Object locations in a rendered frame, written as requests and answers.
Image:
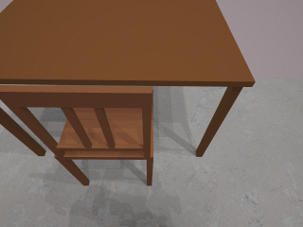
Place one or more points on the chair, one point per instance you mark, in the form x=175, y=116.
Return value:
x=102, y=122

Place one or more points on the table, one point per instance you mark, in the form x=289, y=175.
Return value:
x=120, y=43

